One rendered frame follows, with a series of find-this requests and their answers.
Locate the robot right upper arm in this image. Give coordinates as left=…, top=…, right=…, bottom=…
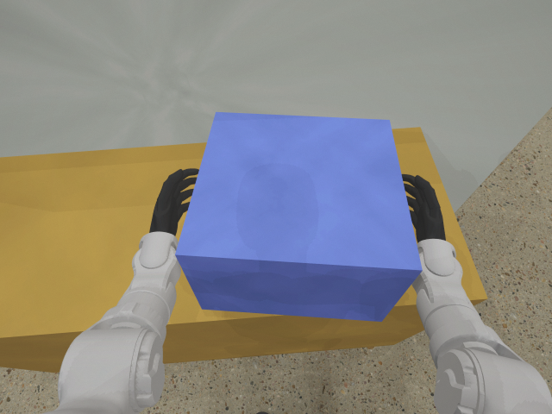
left=434, top=348, right=552, bottom=414

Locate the left robot forearm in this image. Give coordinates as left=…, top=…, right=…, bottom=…
left=58, top=231, right=181, bottom=402

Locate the robot left upper arm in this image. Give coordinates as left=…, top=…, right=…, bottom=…
left=42, top=328, right=165, bottom=414

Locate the robot right hand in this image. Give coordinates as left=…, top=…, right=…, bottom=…
left=402, top=174, right=446, bottom=243

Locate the pedestal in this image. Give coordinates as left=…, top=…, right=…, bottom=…
left=0, top=127, right=488, bottom=373

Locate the right robot forearm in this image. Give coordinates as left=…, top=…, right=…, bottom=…
left=411, top=239, right=552, bottom=403

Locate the robot left hand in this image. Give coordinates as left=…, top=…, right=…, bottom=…
left=149, top=168, right=199, bottom=235

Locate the carton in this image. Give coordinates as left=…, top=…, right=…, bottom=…
left=175, top=112, right=423, bottom=322

